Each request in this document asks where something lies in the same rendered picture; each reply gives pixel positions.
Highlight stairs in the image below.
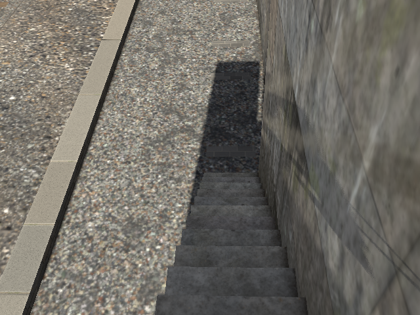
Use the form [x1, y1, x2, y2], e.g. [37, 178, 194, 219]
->
[155, 173, 308, 315]

